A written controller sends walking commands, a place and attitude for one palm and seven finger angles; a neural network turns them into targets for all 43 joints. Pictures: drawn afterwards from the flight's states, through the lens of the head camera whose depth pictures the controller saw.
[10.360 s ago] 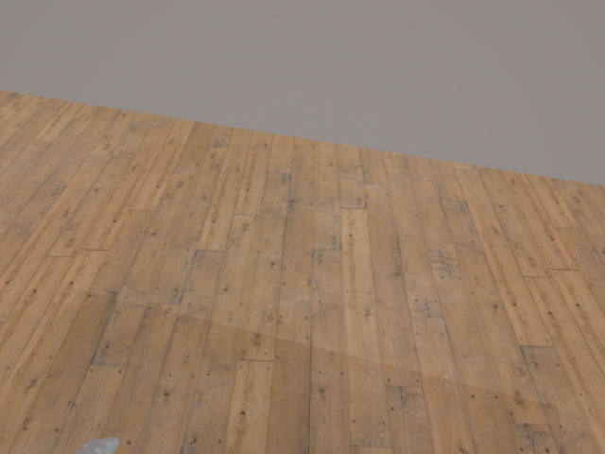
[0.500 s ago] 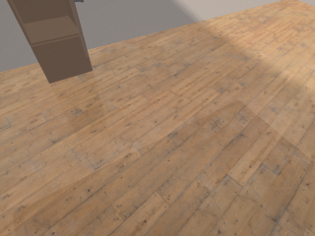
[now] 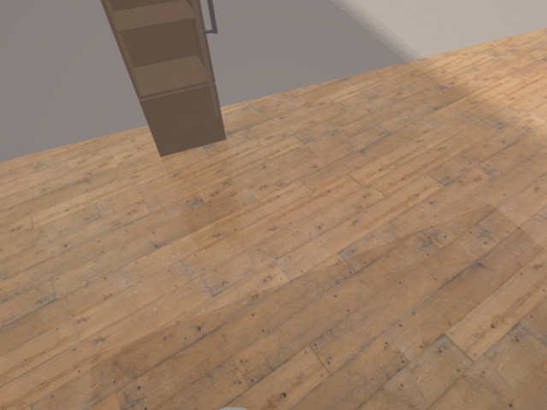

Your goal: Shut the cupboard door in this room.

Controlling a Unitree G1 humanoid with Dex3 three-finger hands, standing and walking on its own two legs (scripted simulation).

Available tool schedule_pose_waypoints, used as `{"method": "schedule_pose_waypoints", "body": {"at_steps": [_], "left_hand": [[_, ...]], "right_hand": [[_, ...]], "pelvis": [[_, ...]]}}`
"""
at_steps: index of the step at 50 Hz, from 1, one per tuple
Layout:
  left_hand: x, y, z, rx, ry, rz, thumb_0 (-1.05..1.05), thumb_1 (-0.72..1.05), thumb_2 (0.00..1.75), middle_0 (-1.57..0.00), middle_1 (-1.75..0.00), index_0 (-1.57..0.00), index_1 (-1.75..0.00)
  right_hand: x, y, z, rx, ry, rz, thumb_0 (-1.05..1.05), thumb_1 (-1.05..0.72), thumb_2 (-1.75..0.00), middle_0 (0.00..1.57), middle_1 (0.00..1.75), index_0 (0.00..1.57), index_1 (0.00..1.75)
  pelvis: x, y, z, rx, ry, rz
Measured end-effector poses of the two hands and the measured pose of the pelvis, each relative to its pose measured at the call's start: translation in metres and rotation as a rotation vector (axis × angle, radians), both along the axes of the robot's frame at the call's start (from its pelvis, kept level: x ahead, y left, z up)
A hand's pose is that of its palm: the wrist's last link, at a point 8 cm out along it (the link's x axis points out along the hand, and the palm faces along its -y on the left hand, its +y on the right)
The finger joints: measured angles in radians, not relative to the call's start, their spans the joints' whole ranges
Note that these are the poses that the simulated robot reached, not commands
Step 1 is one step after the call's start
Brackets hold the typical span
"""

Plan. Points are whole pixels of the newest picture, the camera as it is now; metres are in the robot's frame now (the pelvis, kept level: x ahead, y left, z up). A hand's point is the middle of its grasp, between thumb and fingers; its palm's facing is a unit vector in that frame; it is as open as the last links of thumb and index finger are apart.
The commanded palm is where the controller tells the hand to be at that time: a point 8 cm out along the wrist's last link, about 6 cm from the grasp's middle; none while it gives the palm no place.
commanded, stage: stand and wait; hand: left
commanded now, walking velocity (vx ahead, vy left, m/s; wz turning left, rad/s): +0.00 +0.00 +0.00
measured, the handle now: (206, 13) +1.45 +0.34 +0.07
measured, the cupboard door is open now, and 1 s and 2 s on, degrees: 81 81 81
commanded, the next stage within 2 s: turn or walk to find it in 0.16 s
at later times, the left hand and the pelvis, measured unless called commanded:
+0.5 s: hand out of the picture +0.02 +0.21 -0.18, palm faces +0.17 -0.96 -0.21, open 7.4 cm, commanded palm none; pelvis +0.03 +0.02 +0.00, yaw +7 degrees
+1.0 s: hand out of the picture -0.01 +0.20 -0.18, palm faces +0.36 -0.91 -0.23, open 7.4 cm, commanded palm none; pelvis +0.01 +0.00 -0.01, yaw +21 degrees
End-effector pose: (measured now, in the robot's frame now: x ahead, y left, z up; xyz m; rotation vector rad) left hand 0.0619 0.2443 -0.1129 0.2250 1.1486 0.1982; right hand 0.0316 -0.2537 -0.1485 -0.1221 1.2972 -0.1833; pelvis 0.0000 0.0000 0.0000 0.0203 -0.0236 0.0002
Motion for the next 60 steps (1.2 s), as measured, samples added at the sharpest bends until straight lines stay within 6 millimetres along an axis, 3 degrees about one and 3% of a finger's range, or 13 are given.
{"method": "schedule_pose_waypoints", "body": {"at_steps": [8, 12, 17, 21, 25, 30, 34, 39, 44, 48, 53, 56, 60], "left_hand": [[-0.059, -0.024, -0.009, -0.063, 0.204, 0.079, 0.01, 0.90, 0.89, -0.20, -0.30, -0.20, -0.30], [-0.080, -0.029, -0.022, -0.111, 0.279, 0.126, 0.01, 0.90, 0.89, -0.20, -0.30, -0.20, -0.30], [-0.096, -0.019, -0.042, -0.149, 0.348, 0.188, 0.01, 0.90, 0.89, -0.20, -0.30, -0.20, -0.30], [-0.086, -0.006, -0.039, -0.133, 0.339, 0.193, 0.01, 0.90, 0.89, -0.20, -0.30, -0.20, -0.30], [-0.055, 0.008, -0.031, -0.093, 0.232, 0.193, 0.01, 0.90, 0.89, -0.20, -0.30, -0.20, -0.30], [-0.017, 0.013, -0.016, -0.025, 0.070, 0.189, 0.01, 0.91, 0.90, -0.20, -0.30, -0.20, -0.30], [-0.011, 0.006, -0.009, 0.022, -0.015, 0.195, 0.01, 0.91, 0.90, -0.20, -0.30, -0.20, -0.30], [-0.029, -0.005, -0.001, 0.017, 0.003, 0.234, 0.01, 0.90, 0.89, -0.20, -0.30, -0.20, -0.30], [-0.051, -0.009, -0.007, -0.018, 0.045, 0.275, 0.01, 0.90, 0.89, -0.20, -0.30, -0.20, -0.30], [-0.078, -0.005, -0.021, -0.055, 0.079, 0.328, 0.01, 0.90, 0.89, -0.20, -0.30, -0.20, -0.30], [-0.120, 0.011, -0.044, -0.091, 0.153, 0.407, 0.01, 0.90, 0.89, -0.20, -0.30, -0.20, -0.30], [-0.133, 0.018, -0.040, -0.095, 0.194, 0.434, 0.01, 0.90, 0.89, -0.20, -0.30, -0.20, -0.30], [-0.132, 0.025, -0.028, -0.086, 0.158, 0.459, 0.01, 0.90, 0.89, -0.20, -0.30, -0.20, -0.30]], "right_hand": [[0.015, 0.002, 0.006, 0.002, 0.049, 0.039, 0.01, -0.91, -0.90, 0.19, 0.30, 0.19, 0.30], [0.031, 0.019, 0.004, -0.002, 0.078, 0.081, 0.01, -0.91, -0.90, 0.19, 0.30, 0.19, 0.30], [0.062, 0.048, 0.003, -0.013, 0.042, 0.135, 0.01, -0.91, -0.90, 0.19, 0.30, 0.19, 0.30], [0.082, 0.054, 0.010, -0.026, -0.023, 0.146, 0.00, -0.93, -0.90, 0.20, 0.30, 0.20, 0.30], [0.091, 0.052, 0.012, -0.015, -0.054, 0.172, 0.00, -0.93, -0.90, 0.20, 0.30, 0.20, 0.30], [0.097, 0.036, 0.004, 0.012, -0.063, 0.199, 0.00, -0.92, -0.90, 0.20, 0.30, 0.20, 0.30], [0.102, 0.017, -0.007, 0.026, -0.064, 0.217, 0.00, -0.91, -0.90, 0.20, 0.30, 0.20, 0.30], [0.107, 0.002, -0.001, 0.009, -0.041, 0.248, 0.01, -0.91, -0.90, 0.20, 0.30, 0.20, 0.30], [0.104, 0.000, 0.007, -0.024, 0.003, 0.294, 0.01, -0.91, -0.90, 0.19, 0.30, 0.19, 0.30], [0.109, 0.015, 0.011, -0.051, 0.024, 0.356, 0.01, -0.91, -0.90, 0.19, 0.30, 0.19, 0.30], [0.122, 0.047, 0.014, -0.071, -0.031, 0.428, 0.01, -0.91, -0.90, 0.19, 0.30, 0.19, 0.30], [0.124, 0.062, 0.022, -0.067, -0.057, 0.450, 0.01, -0.91, -0.90, 0.20, 0.30, 0.20, 0.30], [0.125, 0.074, 0.027, -0.052, -0.056, 0.482, 0.00, -0.91, -0.90, 0.20, 0.30, 0.20, 0.30]], "pelvis": [[0.017, -0.002, 0.007, 0.007, 0.008, 0.039], [0.025, 0.006, 0.003, -0.007, 0.015, 0.051], [0.032, 0.019, -0.007, -0.008, 0.012, 0.072], [0.032, 0.023, -0.002, -0.015, 0.007, 0.086], [0.028, 0.018, 0.001, -0.020, 0.005, 0.119], [0.024, 0.001, -0.002, -0.010, 0.006, 0.162], [0.021, -0.014, -0.010, -0.004, -0.003, 0.206], [0.019, -0.018, -0.003, 0.000, -0.001, 0.251], [0.017, -0.016, 0.001, 0.002, 0.012, 0.299], [0.012, -0.006, -0.002, -0.010, 0.019, 0.339], [0.004, 0.010, -0.012, -0.020, 0.019, 0.373], [0.002, 0.015, -0.005, -0.036, 0.018, 0.393], [0.000, 0.016, 0.003, -0.046, 0.019, 0.423]]}}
